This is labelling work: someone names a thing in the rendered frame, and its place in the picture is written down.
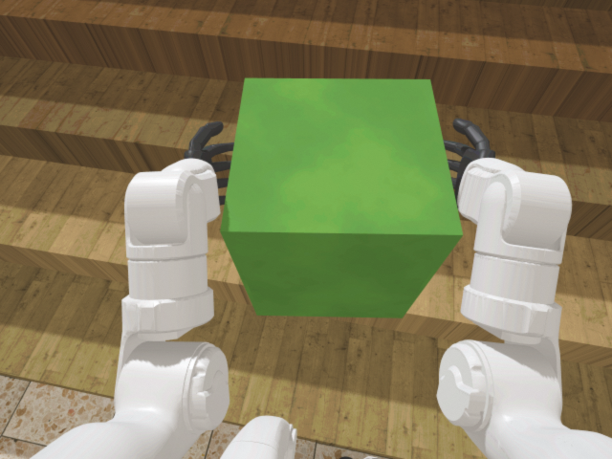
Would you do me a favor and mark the left robot hand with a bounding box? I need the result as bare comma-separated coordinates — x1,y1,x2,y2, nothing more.
184,121,234,206

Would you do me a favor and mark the right robot hand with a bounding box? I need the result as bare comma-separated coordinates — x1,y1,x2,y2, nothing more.
443,119,495,208

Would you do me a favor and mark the robot left upper arm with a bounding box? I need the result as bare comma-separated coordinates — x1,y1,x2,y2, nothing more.
30,341,230,459

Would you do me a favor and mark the robot right upper arm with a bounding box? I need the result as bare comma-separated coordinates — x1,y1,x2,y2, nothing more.
437,339,612,459

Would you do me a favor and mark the carton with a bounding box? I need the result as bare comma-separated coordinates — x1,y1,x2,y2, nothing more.
220,78,463,318

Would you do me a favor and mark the left robot forearm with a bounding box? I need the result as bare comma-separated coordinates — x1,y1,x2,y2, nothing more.
114,159,221,413

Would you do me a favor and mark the right robot forearm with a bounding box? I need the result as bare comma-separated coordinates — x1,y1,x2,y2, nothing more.
457,158,572,416

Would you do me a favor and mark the left robot thigh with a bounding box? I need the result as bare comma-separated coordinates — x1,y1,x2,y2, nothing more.
220,416,297,459

